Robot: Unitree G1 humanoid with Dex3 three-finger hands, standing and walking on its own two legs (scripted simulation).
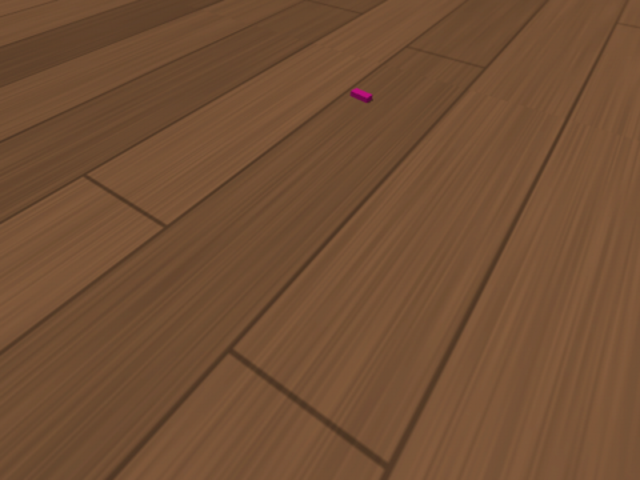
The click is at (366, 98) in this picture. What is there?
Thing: flat box
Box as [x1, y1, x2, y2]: [350, 88, 371, 102]
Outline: 350,94 365,102 371,99 371,94 357,88 353,89
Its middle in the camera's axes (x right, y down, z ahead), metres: +0.29 -0.91 +2.46
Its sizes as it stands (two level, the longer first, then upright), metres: 0.130 0.057 0.033
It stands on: the floor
